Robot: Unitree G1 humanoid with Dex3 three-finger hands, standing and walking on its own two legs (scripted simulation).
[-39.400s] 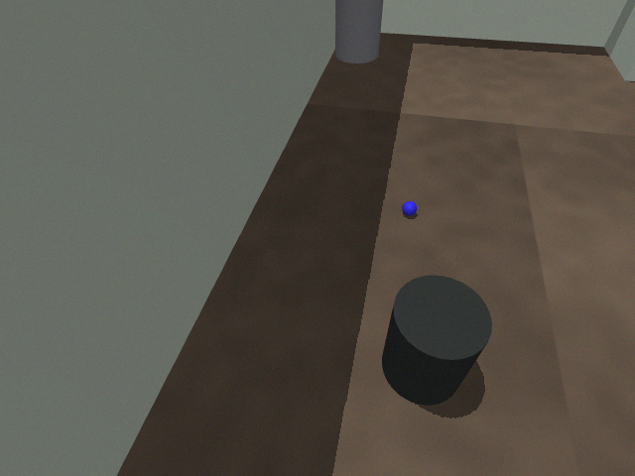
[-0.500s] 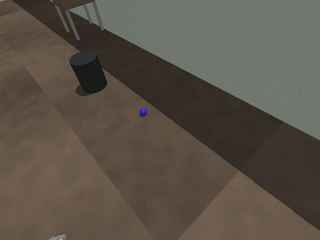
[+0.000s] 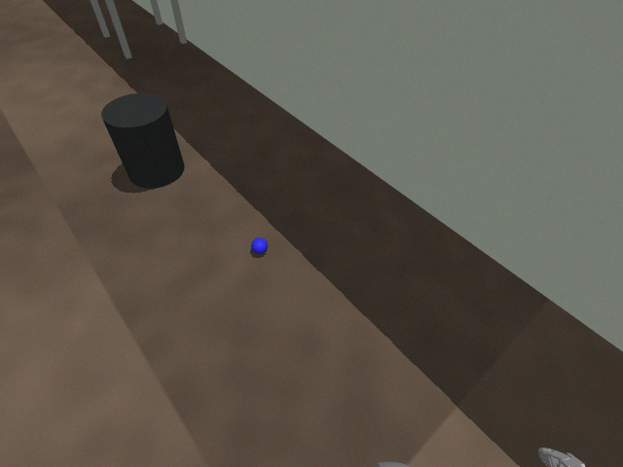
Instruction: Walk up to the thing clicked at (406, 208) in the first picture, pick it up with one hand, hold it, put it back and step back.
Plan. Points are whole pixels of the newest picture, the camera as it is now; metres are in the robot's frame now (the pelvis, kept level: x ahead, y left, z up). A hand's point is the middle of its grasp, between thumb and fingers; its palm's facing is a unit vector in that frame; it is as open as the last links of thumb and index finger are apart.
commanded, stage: walk up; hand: left
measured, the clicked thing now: (259, 246) +1.00 +0.23 -0.73
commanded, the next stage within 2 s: none
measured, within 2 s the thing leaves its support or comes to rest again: neither
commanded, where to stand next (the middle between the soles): +0.62 -0.02 m, yaw +0 degrees
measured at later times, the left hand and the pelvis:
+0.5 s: hand (179, 395) +0.24 +0.22 -0.11, palm faces +0.01 -0.91 -0.42, open 7.4 cm; pelvis +0.20 -0.06 +0.01, yaw +1 degrees
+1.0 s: hand (194, 289) +0.43 +0.25 -0.14, palm faces -0.05 -0.93 -0.36, open 7.4 cm; pelvis +0.38 -0.03 +0.01, yaw +0 degrees
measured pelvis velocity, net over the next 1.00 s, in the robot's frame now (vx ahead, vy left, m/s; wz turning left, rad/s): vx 0.38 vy -0.03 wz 0.01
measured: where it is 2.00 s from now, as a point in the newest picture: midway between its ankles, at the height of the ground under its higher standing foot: (322, 350)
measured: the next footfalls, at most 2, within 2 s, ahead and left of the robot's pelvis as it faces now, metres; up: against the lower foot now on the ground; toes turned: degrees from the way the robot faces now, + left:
right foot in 0.24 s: +0.26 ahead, -0.17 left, +0.00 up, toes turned -5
left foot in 0.68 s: +0.42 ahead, +0.09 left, +0.00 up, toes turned +6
